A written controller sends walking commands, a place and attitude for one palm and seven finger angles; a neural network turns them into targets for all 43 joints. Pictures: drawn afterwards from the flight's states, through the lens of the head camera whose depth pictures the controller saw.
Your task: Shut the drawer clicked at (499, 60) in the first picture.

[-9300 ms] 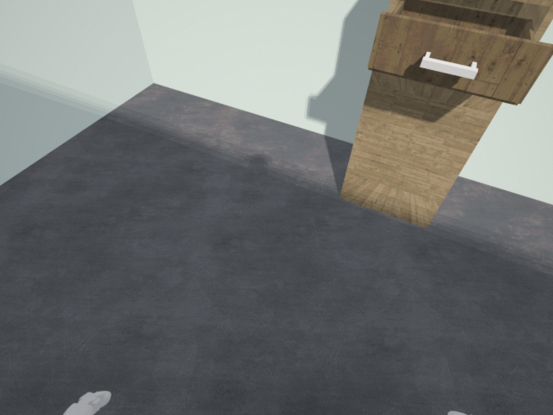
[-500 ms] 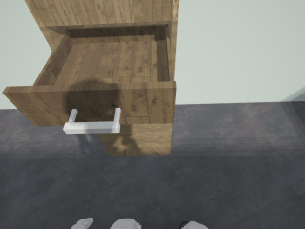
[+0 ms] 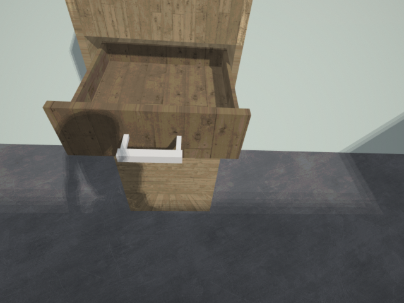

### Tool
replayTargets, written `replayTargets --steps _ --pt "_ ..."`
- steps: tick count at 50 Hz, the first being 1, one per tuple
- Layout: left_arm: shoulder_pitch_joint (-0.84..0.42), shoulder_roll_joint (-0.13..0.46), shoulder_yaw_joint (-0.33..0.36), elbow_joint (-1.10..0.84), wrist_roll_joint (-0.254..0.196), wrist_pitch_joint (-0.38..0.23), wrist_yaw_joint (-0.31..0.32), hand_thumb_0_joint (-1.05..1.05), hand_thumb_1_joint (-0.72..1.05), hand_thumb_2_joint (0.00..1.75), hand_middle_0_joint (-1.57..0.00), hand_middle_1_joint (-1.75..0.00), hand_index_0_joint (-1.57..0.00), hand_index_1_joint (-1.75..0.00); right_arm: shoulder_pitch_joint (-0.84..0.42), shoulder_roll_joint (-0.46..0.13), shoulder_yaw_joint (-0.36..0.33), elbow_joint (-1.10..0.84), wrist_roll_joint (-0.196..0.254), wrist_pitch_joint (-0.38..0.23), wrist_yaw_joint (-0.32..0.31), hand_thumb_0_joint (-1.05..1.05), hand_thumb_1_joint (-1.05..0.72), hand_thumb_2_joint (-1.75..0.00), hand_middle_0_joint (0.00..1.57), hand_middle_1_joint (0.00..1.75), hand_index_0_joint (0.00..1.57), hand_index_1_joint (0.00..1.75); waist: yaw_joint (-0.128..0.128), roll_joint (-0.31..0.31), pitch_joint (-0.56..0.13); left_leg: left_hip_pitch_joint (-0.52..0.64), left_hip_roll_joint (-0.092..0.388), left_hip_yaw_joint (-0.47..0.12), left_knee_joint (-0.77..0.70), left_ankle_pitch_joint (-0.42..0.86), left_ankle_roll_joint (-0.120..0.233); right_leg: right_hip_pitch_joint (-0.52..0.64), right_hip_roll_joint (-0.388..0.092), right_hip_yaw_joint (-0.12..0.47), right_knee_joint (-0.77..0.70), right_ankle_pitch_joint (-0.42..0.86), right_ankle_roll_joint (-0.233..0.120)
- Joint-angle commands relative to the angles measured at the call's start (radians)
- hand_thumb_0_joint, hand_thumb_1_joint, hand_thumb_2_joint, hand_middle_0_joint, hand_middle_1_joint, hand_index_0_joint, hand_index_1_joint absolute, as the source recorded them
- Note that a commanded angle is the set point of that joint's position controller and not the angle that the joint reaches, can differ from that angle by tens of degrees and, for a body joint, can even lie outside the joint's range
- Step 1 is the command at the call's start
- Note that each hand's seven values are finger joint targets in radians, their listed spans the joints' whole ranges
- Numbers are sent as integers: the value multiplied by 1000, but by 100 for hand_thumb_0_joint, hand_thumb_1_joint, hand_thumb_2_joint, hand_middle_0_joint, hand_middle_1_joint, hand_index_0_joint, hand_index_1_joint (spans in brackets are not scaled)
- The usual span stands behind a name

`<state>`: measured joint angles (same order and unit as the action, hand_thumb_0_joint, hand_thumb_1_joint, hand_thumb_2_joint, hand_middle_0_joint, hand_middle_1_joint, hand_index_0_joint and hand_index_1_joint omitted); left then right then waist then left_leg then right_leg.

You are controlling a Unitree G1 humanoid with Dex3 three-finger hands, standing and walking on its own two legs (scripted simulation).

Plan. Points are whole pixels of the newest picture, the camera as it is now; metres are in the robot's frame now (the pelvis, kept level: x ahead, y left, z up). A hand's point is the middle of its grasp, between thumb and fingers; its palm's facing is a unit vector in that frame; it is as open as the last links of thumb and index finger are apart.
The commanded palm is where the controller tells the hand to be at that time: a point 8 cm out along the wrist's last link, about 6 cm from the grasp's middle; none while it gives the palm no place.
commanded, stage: come to a stop and stand still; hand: left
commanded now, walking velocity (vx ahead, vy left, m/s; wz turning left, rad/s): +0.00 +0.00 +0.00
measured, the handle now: (151, 148) +0.38 +0.13 +0.10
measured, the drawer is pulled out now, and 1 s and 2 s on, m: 0.28 0.28 0.28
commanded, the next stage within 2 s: look again from close up in 0.80 s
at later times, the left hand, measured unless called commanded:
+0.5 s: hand out of the picture +0.05 +0.14 -0.18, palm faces +0.01 -0.97 -0.25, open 7.3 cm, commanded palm none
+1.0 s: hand out of the picture +0.02 +0.11 -0.19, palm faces +0.03 -0.98 -0.20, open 7.4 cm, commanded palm none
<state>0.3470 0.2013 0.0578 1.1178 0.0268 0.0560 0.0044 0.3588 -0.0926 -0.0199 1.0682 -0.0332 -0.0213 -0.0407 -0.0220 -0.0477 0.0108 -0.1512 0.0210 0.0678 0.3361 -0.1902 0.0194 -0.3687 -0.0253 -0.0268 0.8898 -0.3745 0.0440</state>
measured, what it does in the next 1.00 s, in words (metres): steps on the spot: right foot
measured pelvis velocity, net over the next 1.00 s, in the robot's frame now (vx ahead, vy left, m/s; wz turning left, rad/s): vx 0.03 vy -0.06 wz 0.00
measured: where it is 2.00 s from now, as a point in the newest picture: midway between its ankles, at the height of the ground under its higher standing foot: outside the picture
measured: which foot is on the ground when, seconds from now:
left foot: down 0.00-1.00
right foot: up 0.00-0.10, down 0.12-1.00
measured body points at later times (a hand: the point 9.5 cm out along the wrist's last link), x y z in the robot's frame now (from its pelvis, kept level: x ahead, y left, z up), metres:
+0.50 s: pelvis +0.02 -0.05 -0.02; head +0.02 -0.07 +0.43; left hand +0.05 +0.19 -0.16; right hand +0.02 -0.26 -0.19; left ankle +0.00 +0.10 -0.75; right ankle -0.01 -0.15 -0.75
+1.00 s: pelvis +0.03 -0.06 -0.01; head +0.04 -0.06 +0.44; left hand +0.02 +0.17 -0.17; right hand +0.04 -0.28 -0.17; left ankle +0.00 +0.10 -0.75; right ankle -0.01 -0.15 -0.75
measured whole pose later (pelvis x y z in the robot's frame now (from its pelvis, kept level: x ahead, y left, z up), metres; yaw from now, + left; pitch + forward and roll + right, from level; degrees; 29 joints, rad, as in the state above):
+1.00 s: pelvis +0.03 -0.06 -0.01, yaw +0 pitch -2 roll +1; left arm 0.29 0.15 0.00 1.11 0.02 -0.02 0.03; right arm 0.23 -0.16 0.01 1.13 -0.02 0.00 -0.04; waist 0.00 0.00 0.04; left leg -0.13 0.06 0.02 0.44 -0.28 -0.05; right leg -0.14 0.01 -0.04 0.48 -0.31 -0.03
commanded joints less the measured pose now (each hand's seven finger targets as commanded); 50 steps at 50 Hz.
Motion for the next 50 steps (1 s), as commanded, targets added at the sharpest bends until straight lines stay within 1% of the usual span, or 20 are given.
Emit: replayTargets --steps 1,2,3,4,5,6,7,8,9,10,11,12,13,14,15,17,18,20,32,50 --pt "-86 -12 -19 -82 -17 -44 1 0 90 90 -20 -30 -20 -30 63 -190 -41 16 3 -1 -10 0 -90 -90 20 30 20 30 -23 232 12 72 262 -238 -86 155 144 0 -13 -17 -232 -87 -14" --pt "-48 -21 -20 -64 -19 -47 3 0 90 90 -20 -30 -20 -30 45 -188 -41 21 5 2 -8 0 -90 -90 20 30 20 30 -3 233 10 33 249 -228 -69 148 132 63 -4 -25 -298 -40 -18" --pt "86 41 -35 19 -4 -70 44 0 90 90 -20 -30 -20 -30 -120 -260 -40 -36 23 -11 9 0 -90 -90 20 30 20 30 91 198 53 -195 214 -98 169 129 61 169 -83 73 -367 149 -77" --pt "130 86 -29 -24 0 -83 39 0 90 90 -20 -30 -20 -30 -130 -115 -16 -92 14 2 31 0 -90 -90 20 30 20 30 100 -100 110 -326 43 -9 293 -256 8 122 -115 197 -595 -79 -84" --pt "94 118 -27 -50 0 -100 36 0 90 90 -20 -30 -20 -30 -114 -83 -7 -107 1 15 41 0 -90 -90 20 30 20 30 57 -128 114 -300 16 -25 386 -269 -16 83 -241 320 -678 39 -142" --pt "31 104 -39 -58 0 -111 38 0 90 90 -20 -30 -20 -30 -36 -77 -6 -78 5 15 44 0 -90 -90 20 30 20 30 11 -100 55 -236 28 -19 462 -253 -21 67 -249 281 -683 35 -186" --pt "-44 117 -34 -82 8 -101 34 0 90 90 -20 -30 -20 -30 40 -88 -12 -63 8 10 49 0 -90 -90 20 30 20 30 -36 17 -56 -141 -10 9 469 -196 -25 124 -174 159 -579 204 -176" --pt "-56 124 -25 -98 0 -102 38 0 90 90 -20 -30 -20 -30 70 -60 -2 -51 19 7 47 0 -90 -90 20 30 20 30 -36 -46 -123 -121 -17 9 370 -213 -31 155 -159 134 -561 89 -170" --pt "-63 104 -19 -92 -9 -104 44 0 90 90 -20 -30 -20 -30 66 -86 1 -41 14 6 42 0 -90 -90 20 30 20 30 -29 -230 -94 -93 6 -14 315 -156 -25 97 -140 150 -519 75 -160" --pt "-100 83 -19 -98 -9 -98 48 0 90 90 -20 -30 -20 -30 86 -103 -4 -40 9 3 38 0 -90 -90 20 30 20 30 -43 -264 -64 -58 22 -19 260 -97 -19 59 -122 99 -478 71 -149" --pt "-95 40 -32 -95 -11 -87 48 0 90 90 -20 -30 -20 -30 89 -113 -1 -27 10 -2 33 0 -90 -90 20 30 20 30 -35 -143 -1 -23 31 -46 223 -61 -16 -13 -106 93 -444 -3 -130" --pt "-90 41 -33 -100 -8 -74 45 0 90 90 -20 -30 -20 -30 83 -117 0 -16 8 -7 33 0 -90 -90 20 30 20 30 -26 112 47 -52 60 -101 146 2 -11 -21 -56 62 -372 -46 -105" --pt "-70 34 -34 -101 -13 -70 40 0 90 90 -20 -30 -20 -30 60 -133 0 -13 4 -8 27 0 -90 -90 20 30 20 30 -5 300 86 -128 124 -184 55 22 21 24 -8 22 -323 -50 -80" --pt "-46 27 -35 -99 -15 -71 39 0 90 90 -20 -30 -20 -30 31 -146 1 -22 6 -6 21 0 -90 -90 20 30 20 30 18 364 113 -193 155 -224 -1 48 50 89 9 -7 -313 -29 -71" --pt "-26 28 -37 -89 -12 -75 38 0 90 90 -20 -30 -20 -30 8 -136 3 -28 8 -6 17 0 -90 -90 20 30 20 30 36 329 137 -222 150 -210 6 82 58 124 2 0 -342 9 -73" --pt "1 39 -39 -65 -14 -84 33 0 90 90 -20 -30 -20 -30 -18 -124 8 -42 13 -7 14 0 -90 -90 20 30 20 30 43 148 118 -198 85 -139 88 68 26 150 -35 63 -411 154 -89" --pt "-8 52 -40 -65 -15 -88 32 0 90 90 -20 -30 -20 -30 -8 -116 10 -41 16 -4 14 0 -90 -90 20 30 20 30 28 51 113 -169 61 -102 116 39 8 135 -62 87 -441 191 -95" --pt "-28 57 -41 -68 -15 -94 31 0 90 90 -20 -30 -20 -30 11 -105 10 -29 15 -3 14 0 -90 -90 20 30 20 30 8 -31 80 -92 47 -72 119 51 -6 116 -80 99 -467 270 -98" --pt "-14 88 -32 -59 -15 -98 37 0 90 90 -20 -30 -20 -30 -39 -136 13 15 20 0 10 0 -90 -90 20 30 20 30 17 14 -4 -16 55 -46 110 138 -24 231 -98 86 -452 567 -89" --pt "-6 76 -36 -40 -14 -89 33 0 90 90 -20 -30 -20 -30 -67 -139 15 43 20 4 6 0 -90 -90 20 30 20 30 23 39 44 9 68 -61 50 106 -21 198 -80 81 -522 386 -82"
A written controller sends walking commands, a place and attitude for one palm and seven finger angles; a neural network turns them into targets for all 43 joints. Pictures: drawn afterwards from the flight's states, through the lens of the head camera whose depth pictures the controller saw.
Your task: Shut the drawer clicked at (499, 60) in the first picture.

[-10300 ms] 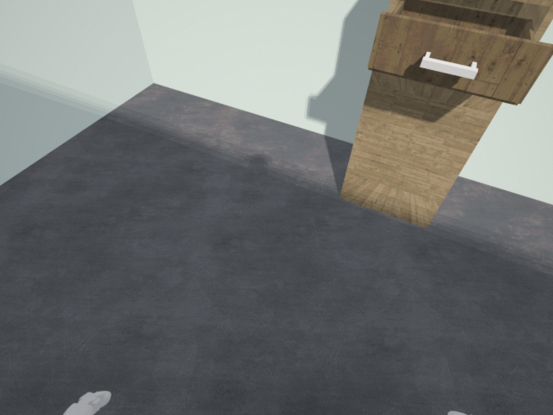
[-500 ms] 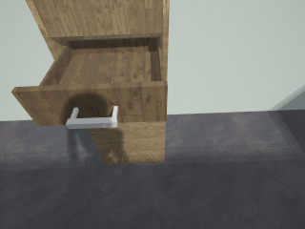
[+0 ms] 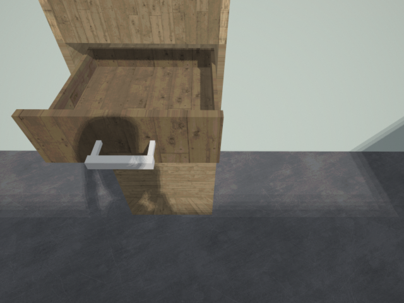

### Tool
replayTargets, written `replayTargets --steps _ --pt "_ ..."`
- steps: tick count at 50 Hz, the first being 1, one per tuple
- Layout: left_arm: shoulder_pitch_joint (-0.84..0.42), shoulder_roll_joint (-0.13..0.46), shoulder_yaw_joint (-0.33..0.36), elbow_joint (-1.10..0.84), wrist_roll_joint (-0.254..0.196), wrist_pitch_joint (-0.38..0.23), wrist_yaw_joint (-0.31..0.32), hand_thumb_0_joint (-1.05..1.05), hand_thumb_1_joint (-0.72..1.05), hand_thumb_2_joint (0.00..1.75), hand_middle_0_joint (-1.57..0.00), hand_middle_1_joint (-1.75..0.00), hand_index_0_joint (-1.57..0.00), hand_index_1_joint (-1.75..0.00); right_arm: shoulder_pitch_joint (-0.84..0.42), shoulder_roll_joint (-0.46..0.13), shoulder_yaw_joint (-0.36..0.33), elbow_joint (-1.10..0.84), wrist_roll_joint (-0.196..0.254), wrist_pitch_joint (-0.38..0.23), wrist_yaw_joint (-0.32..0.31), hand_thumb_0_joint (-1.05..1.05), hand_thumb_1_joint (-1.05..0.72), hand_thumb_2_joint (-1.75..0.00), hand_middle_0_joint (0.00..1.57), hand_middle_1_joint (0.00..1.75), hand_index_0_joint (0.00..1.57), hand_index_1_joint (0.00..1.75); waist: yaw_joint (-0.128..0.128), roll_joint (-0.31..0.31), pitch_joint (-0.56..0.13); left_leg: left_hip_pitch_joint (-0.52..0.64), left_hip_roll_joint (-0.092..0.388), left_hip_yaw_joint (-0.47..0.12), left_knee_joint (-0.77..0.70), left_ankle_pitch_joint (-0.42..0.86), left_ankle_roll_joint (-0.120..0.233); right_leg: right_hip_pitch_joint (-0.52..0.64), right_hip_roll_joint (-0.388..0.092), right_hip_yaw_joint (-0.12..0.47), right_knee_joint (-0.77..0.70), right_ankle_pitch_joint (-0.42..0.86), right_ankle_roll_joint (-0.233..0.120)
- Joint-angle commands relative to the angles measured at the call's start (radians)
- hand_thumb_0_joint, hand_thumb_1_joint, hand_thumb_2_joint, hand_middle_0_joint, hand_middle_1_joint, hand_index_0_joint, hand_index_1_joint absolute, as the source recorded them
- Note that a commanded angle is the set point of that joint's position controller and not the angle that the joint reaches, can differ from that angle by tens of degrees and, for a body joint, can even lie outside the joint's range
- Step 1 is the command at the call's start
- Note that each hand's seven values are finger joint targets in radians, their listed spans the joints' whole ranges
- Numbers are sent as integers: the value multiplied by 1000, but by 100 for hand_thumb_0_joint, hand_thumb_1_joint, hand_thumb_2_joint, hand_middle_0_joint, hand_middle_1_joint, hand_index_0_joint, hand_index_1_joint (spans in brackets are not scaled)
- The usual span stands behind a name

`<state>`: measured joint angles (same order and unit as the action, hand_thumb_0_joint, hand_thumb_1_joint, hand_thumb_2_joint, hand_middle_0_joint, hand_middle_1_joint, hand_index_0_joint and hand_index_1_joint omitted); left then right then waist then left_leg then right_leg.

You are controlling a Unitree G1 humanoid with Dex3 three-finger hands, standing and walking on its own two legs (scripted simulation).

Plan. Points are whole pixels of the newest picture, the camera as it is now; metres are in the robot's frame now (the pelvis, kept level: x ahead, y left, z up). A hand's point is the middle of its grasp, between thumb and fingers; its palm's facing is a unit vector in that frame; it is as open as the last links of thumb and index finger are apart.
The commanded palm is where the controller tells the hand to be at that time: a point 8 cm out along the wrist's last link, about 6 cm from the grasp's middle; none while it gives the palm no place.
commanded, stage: look again from close up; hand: left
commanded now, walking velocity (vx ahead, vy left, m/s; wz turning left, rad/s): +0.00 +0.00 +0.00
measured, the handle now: (122, 154) +0.36 +0.18 +0.11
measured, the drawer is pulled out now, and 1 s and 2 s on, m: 0.28 0.28 0.28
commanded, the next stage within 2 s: shuffle to correct the standing spot in 0.44 s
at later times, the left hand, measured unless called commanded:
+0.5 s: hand out of the picture -0.01 +0.20 -0.17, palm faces +0.01 -0.98 -0.21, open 7.4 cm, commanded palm none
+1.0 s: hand out of the picture -0.02 +0.17 -0.20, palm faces +0.07 -0.99 -0.15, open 7.4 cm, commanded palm none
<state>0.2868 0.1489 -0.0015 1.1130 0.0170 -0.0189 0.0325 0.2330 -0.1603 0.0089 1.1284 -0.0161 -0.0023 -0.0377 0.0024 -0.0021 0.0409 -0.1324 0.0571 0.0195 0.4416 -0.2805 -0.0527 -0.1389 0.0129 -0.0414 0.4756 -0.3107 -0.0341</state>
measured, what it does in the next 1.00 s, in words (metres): stands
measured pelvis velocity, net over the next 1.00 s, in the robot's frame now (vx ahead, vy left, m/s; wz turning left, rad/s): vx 0.04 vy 0.01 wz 0.01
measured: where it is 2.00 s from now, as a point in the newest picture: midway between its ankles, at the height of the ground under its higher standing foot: outside the picture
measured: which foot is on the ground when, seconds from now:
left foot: down 0.00-1.00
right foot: down 0.00-0.98, up 1.00-1.00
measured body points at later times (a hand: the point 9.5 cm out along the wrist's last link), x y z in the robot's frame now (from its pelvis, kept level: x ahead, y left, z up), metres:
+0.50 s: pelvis -0.01 +0.02 +0.00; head +0.00 +0.01 +0.45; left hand -0.01 +0.25 -0.15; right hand -0.02 -0.20 -0.16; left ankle -0.03 +0.15 -0.74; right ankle -0.03 -0.09 -0.74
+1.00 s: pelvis +0.04 +0.01 -0.02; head +0.07 +0.03 +0.43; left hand -0.03 +0.22 -0.18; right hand +0.02 -0.20 -0.17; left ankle -0.03 +0.15 -0.74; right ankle -0.03 -0.09 -0.74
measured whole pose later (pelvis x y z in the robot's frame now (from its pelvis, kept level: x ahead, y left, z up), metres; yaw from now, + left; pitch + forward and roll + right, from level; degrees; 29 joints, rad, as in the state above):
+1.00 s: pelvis +0.04 +0.01 -0.02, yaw +1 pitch +0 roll +0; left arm 0.40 0.15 0.04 1.14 0.02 0.00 0.01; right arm 0.32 -0.10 0.00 1.14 -0.03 -0.03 -0.04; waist 0.00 -0.04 0.04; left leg -0.19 0.04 0.01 0.64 -0.45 -0.04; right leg -0.20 -0.01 -0.07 0.67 -0.46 -0.03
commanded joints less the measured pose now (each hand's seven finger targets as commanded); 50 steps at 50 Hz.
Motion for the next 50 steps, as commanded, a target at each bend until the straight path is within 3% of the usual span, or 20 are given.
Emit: replayTargets --steps 1,13,27,30,32,36,41,44,46,47,48,49,50 --pt "51 129 24 -34 -4 -15 5 0 90 90 -20 -30 -20 -30 57 -77 -14 -17 4 -16 4 0 -90 -90 20 30 20 30 -1 -6 19 -17 32 -14 -54 197 50 -33 -120 96 -106 318 -2" --pt "44 127 23 -32 -5 -11 3 0 90 90 -20 -30 -20 -30 71 -80 -13 -5 3 -23 4 0 -90 -90 20 30 20 30 4 18 21 -26 40 -30 -81 210 59 -37 -116 86 -101 256 -1" --pt "42 123 25 -31 -4 -10 3 0 90 90 -20 -30 -20 -30 84 -79 -16 0 3 -25 6 0 -90 -90 20 30 20 30 3 0 25 -29 40 -40 -95 197 64 -55 -115 88 -102 213 2" --pt "64 104 25 -24 1 2 0 0 90 90 -20 -30 -20 -30 111 -61 -16 11 -3 -15 9 0 -90 -90 20 30 20 30 1 -5 29 -42 39 -50 -99 17 76 -74 -98 60 -87 -21 2" --pt "67 103 28 -26 5 7 -5 0 90 90 -20 -30 -20 -30 111 -68 -23 5 -7 -9 13 0 -90 -90 20 30 20 30 -2 10 76 -90 38 -70 -107 -116 85 -118 -96 53 -83 -139 1" --pt "92 106 37 -34 7 10 -13 0 90 90 -20 -30 -20 -30 116 -63 -29 -11 -12 -4 16 0 -90 -90 20 30 20 30 2 -5 146 -171 27 -82 -78 -193 98 -146 -101 54 -83 -216 -11" --pt "138 104 45 -21 2 1 -15 0 90 90 -20 -30 -20 -30 138 -37 -27 -18 -10 -18 11 0 -90 -90 20 30 20 30 0 -28 115 -159 7 -27 52 -1 95 -118 -120 77 -64 -107 -42" --pt "174 111 55 -8 2 -4 -14 0 90 90 -20 -30 -20 -30 140 -33 -30 -21 -10 -28 6 0 -90 -90 20 30 20 30 3 -51 64 -157 2 11 137 96 91 -59 -138 81 -24 71 -57" --pt "182 110 59 -4 4 -4 -13 0 90 90 -20 -30 -20 -30 161 -42 -32 -13 -9 -35 2 0 -90 -90 20 30 20 30 -9 -28 26 -112 16 19 148 195 91 -42 -129 48 49 223 -59" --pt "177 102 58 -6 3 -3 -14 0 90 90 -20 -30 -20 -30 181 -55 -35 -3 -9 -37 -2 0 -90 -90 20 30 20 30 -18 22 6 -55 43 -5 133 280 99 -71 -108 15 109 273 -49" --pt "159 89 56 -16 4 -4 -14 0 90 90 -20 -30 -20 -30 226 -80 -44 17 -11 -38 -8 0 -90 -90 20 30 20 30 -40 106 -20 37 97 -74 103 409 122 -138 -74 -30 204 265 -33" --pt "112 71 54 -40 4 -4 -16 0 90 90 -20 -30 -20 -30 291 -121 -54 38 -14 -37 -16 0 -90 -90 20 30 20 30 -70 221 -21 110 191 -209 39 550 181 -249 -28 -89 328 111 -10" --pt "41 62 50 -73 4 -4 -17 0 90 90 -20 -30 -20 -30 353 -149 -60 59 -21 -35 -23 0 -90 -90 20 30 20 30 -102 286 19 224 296 -350 -10 781 258 -428 3 -90 446 -185 -2"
